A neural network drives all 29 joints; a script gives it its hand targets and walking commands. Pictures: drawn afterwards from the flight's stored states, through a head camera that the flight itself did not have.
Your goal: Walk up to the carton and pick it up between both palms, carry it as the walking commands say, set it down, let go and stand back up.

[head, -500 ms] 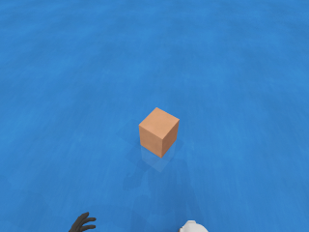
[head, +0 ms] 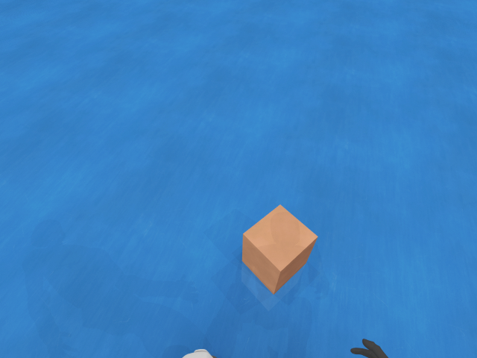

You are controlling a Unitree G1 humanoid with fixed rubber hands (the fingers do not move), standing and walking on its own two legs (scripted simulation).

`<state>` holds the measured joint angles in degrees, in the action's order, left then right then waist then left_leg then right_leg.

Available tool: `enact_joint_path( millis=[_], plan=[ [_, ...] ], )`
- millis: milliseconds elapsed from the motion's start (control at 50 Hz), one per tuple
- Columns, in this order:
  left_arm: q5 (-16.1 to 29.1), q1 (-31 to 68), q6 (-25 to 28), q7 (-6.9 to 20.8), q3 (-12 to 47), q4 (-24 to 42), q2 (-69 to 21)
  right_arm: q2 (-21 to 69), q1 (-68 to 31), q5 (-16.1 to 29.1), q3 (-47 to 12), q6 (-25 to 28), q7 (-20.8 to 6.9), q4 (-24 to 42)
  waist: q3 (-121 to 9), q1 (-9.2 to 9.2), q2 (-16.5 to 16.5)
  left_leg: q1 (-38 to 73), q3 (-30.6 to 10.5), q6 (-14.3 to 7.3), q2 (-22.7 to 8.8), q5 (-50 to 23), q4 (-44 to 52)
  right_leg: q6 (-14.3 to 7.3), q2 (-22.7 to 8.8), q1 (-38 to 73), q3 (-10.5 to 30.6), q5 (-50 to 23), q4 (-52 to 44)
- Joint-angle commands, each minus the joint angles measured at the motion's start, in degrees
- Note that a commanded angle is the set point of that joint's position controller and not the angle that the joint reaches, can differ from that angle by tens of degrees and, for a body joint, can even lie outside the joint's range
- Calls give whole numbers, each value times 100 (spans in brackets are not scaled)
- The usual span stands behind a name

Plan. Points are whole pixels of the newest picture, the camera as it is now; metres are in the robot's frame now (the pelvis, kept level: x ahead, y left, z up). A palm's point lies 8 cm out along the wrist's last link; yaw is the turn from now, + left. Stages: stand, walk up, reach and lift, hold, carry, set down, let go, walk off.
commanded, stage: walk up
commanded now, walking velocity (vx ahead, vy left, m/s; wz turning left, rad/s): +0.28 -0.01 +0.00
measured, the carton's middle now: (276, 249) +0.64 -0.08 -0.64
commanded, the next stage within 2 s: none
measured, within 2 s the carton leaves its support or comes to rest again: neither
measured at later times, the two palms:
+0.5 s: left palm (165, 287) +0.27 +0.20 -0.12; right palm out of the picture +0.08 -0.24 -0.15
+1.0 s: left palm (164, 357) +0.15 +0.17 -0.14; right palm out of the picture +0.17 -0.26 -0.14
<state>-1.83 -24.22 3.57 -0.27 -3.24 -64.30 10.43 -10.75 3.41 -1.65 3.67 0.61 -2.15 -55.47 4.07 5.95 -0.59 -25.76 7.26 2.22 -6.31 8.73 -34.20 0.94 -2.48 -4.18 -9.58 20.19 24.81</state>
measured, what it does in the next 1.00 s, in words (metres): walks ahead: left foot, then right foot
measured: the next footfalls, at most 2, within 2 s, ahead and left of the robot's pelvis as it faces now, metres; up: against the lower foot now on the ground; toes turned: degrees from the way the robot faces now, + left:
left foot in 0.04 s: +0.15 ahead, +0.12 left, +0.00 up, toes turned +8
right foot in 0.40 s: +0.22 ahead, -0.13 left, +0.00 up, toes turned -7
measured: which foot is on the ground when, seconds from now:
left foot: up 0.00-0.02, down 0.04-1.00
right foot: down 0.00-0.04, up 0.06-0.38, down 0.40-1.00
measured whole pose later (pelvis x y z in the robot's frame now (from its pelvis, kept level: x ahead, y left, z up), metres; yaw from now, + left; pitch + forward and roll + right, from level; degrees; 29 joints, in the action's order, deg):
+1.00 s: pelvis +0.18 -0.05 +0.01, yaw +0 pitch -1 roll -1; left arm -0.9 -18.3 1.3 -2.4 -1.7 -65.0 7.9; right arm -7.9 14.6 -0.8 1.9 -0.6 2.3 -67.4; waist 1.8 1.0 -1.5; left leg -1.6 6.2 5.7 -8.4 16.5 -20.3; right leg -3.2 1.5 -8.4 -8.3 12.4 21.8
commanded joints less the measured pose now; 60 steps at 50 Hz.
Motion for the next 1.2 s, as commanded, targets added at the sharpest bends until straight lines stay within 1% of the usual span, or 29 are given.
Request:
enact_joint_path(
  millis=[0, 20, 40, 60, 120, 200, 220, 300, 320, 340, 380, 400, 420, 440, 480, 540, 660, 760, 800, 860, 940, 960, 1000, 1020, 1060, 1080, 1100, 1120, 1180],
  plan=[
    [173, -10, 17, -31, 2, 268, 277, -1073, 2090, -78, 257, 330, 199, -306, -1615, -1193, -954, 3750, -1645, -596, -1522, -1125, 1104, -25, -213, -1830, -87, -408, 2334],
    [141, -75, -21, -86, -7, 358, 192, -1528, 2440, -9, 318, 287, 239, -384, -1453, -1314, -1841, 3862, -2811, -1238, -2432, -1712, 1682, -43, 103, -2662, 291, 1668, 3485],
    [71, 164, -90, -76, -84, 417, 265, -1341, 2194, 41, 256, 246, 287, -363, -1297, -1259, -1254, 3439, -2601, -1548, -2241, -1913, 1720, 74, -139, -2738, 807, 1268, 4207],
    [47, 379, -98, -39, -74, 464, 303, -1032, 2020, 46, 210, 256, 293, -353, -1187, -1188, -903, 3164, -2439, -1442, -2082, -2006, 1721, 66, -217, -2869, 938, 968, 4428],
    [-41, 210, -185, 18, -89, 334, 130, -583, 1043, 1, 103, 347, 316, -178, -703, -574, -735, 1974, -1246, -970, -1358, -2296, 1865, 55, -496, -2394, 893, 254, 3915],
    [7, 742, -351, -4, -58, 530, 19, -492, 1349, 7, 87, 400, 319, -371, -465, -640, -959, 1927, -983, -934, -1362, -2521, 2002, 114, -416, -2267, 684, -11, 2825],
    [2, 909, -374, 19, -76, 568, 54, -570, 1540, 11, 98, 412, 326, -388, -610, -755, -643, 1974, -971, -927, -1358, -2208, 2006, 146, -389, -2139, 594, -83, 2455],
    [98, 1111, -378, 49, 42, 693, -77, -641, 1628, -52, 84, 275, 300, -494, -305, -627, -1131, 1556, -691, -807, -957, -946, 2007, 146, -147, -1487, 406, -376, 1132],
    [143, 1018, -380, -11, 87, 596, 71, -554, 1154, 11, 79, 200, 334, -479, -116, -409, -1059, 1353, -416, -754, -726, -2676, 1449, 70, -63, -953, 543, -1091, 586],
    [152, 933, -320, -50, 61, 552, 310, -570, 1313, 96, 53, 204, 345, -562, -500, -399, -780, 1598, -236, -614, -538, -2848, 1116, -22, -119, -530, 551, -1979, -112],
    [77, 862, -198, -121, -8, 519, 871, -180, 1552, 141, -82, 146, 319, -577, -852, -451, 292, 1011, 42, -150, -100, -645, 984, -222, -802, 436, 1010, -4344, -162],
    [44, 1014, -178, -121, 12, 573, 942, -45, 1645, 145, -112, 60, 312, -566, -808, -534, 1047, 878, -13, -35, 82, 1135, 987, -376, -1359, 330, 1556, -4005, -464],
    [117, 1183, -246, -119, 57, 545, 911, -8, 1834, 114, -143, -31, 314, -607, -957, -653, 1291, 1294, -232, -4, 108, 1346, 1098, -555, -1376, -48, 1519, -3134, -524],
    [125, 1556, -293, -138, 104, 614, 713, 1, 1756, 167, -167, -72, 349, -742, -354, -596, 1281, 1274, -179, 6, 49, 682, 1315, -501, -1071, -243, 1384, -2476, -704],
    [134, 1605, -267, -165, 103, 655, 634, -206, 1724, 80, -103, -38, 346, -794, -285, -599, 868, 1473, -152, 6, 52, 349, 1238, -448, -945, -207, 1410, -2460, -857],
    [145, 1358, -211, -201, 121, 578, 664, -204, 1868, 63, -121, -25, 371, -934, -483, -627, 494, 1841, -230, 3, -53, -103, 1484, -411, -650, -116, 1152, -3140, -589],
    [163, 1094, -161, -208, 116, 437, 520, -96, 1849, 77, -164, -85, 432, -1168, -305, -641, 132, 2034, -174, 102, -144, -114, 1585, -430, -486, -158, 1007, -3227, -638],
    [146, 860, -163, -215, 58, 326, 538, -66, 1681, 81, -160, -153, 440, -1167, -205, -627, -82, 2159, -228, 81, -113, -69, 1612, -413, -504, -296, 1117, -2476, -875],
    [129, 773, -150, -209, 76, 234, 380, -77, 1593, 71, -147, -123, 441, -1162, -68, -613, 153, 2021, -192, 122, -191, -114, 1599, -401, -470, -259, 1060, -2721, -854],
    [120, 586, -145, -222, 75, 193, 276, -173, 1697, 81, -97, -116, 448, -1229, -125, -645, -120, 2043, -217, 99, -154, -103, 1598, -336, -427, -316, 1039, -2430, -816],
    [75, 578, -153, -237, 71, 156, 174, -87, 1516, 96, -126, -102, 462, -1154, 37, -619, -84, 2007, -191, 73, -233, -49, 1669, -309, -382, -425, 955, -2404, -797],
    [47, 593, -161, -261, 24, 274, 623, -519, 1546, 71, 15, -99, 523, -984, -43, -580, -262, 1796, -58, -8, -316, -318, 1386, -325, -653, -505, 1140, -2695, -410],
    [18, 352, -291, -164, -217, 345, 931, -556, 1422, 207, 154, -141, 617, -589, -159, -368, 608, 1534, 141, 176, -90, 769, 248, -575, -1118, -677, 2461, -3883, -286],
    [44, 218, -275, -181, -267, 424, 1099, -307, 1530, 209, 60, -163, 648, -492, -485, -339, 968, 1035, 165, 262, 33, 1331, -164, -872, -1331, -168, 2638, -3934, -345],
    [-33, -134, -304, -203, -388, 428, 1052, -104, 1094, 129, 52, -149, 602, -208, -439, -147, 1014, 18, -151, 314, 145, 2331, -1707, -1359, -1767, 89, 3267, -4360, -624],
    [-60, -86, -343, -244, -374, 496, 921, -272, 881, 124, 85, -168, 613, -7, -438, -178, 768, 79, -458, 197, 115, 2421, -2150, -1421, -1756, -247, 3323, -4052, -637],
    [-41, 234, -346, -249, -424, 679, 1030, -125, 1125, 133, 39, -148, 580, 63, -605, -358, 1219, 216, -567, 153, 15, 2361, -2084, -1361, -1611, -492, 2998, -3699, -537],
    [-11, 407, -380, -247, -425, 782, 980, -157, 1240, 137, 48, -134, 587, 44, -545, -442, 900, 327, -585, 124, -13, 2228, -1701, -1226, -1418, -686, 2878, -3002, -544],
    [22, 1088, -545, -194, -436, 933, 936, -274, 1808, 190, 34, -139, 535, -67, -468, -835, 968, 1316, -313, 84, 89, 1370, -116, -722, -992, -1529, 2480, -1909, -460]
  ],
)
